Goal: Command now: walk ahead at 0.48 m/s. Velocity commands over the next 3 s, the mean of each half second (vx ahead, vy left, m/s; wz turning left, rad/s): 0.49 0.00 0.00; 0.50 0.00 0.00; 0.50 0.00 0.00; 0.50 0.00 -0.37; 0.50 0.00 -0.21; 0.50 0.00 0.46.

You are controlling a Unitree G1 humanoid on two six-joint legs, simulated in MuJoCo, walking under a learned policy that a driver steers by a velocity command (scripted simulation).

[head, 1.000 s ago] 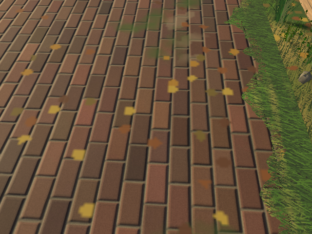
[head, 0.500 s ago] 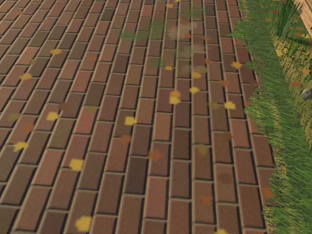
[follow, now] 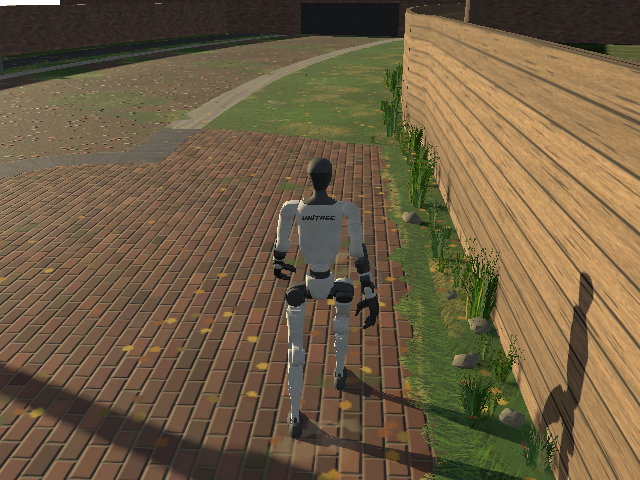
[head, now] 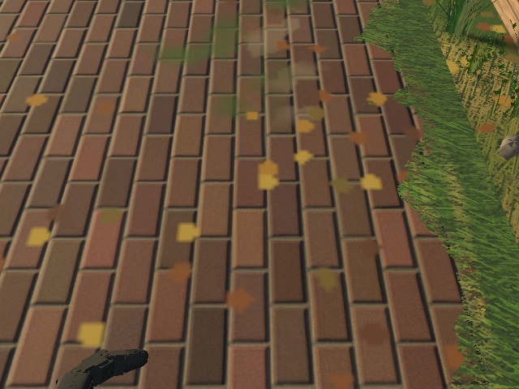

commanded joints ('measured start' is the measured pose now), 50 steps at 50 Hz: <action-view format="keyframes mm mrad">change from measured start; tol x32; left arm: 1 452 264 92 69 10 1 19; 30 562 11 -10 118 28 9 50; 50 -26 79 20 -40 10 8 28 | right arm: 1 -39 -135 -14 -77 -17 4 0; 24 -600 -87 -15 -310 17 -36 48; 30 -32 -342 -103 -166 -4 -38 45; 50 -66 -174 -45 -117 7 -23 10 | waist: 1 271 47 -274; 24 150 -46 57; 31 -44 232 -418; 50 -7 70 52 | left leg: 1 -398 141 0 667 824 83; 2 -752 -72 -76 1030 -13 30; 3 -863 -47 -216 1164 -82 55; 25 -859 68 -58 264 443 65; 28 -451 -12 5 232 403 128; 30 225 383 -675 151 222 362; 38 -364 224 -269 -101 452 254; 50 -194 212 -117 -107 486 203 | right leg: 1 725 -135 199 47 -71 -113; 3 977 -355 847 -243 -420 -241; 10 317 -207 278 -400 -65 -152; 24 601 -233 135 -345 60 -85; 28 590 -183 73 -1 494 -21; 30 -35 71 40 672 -379 83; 32 -234 -10 176 835 -459 44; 50 -139 -75 64 34 110 80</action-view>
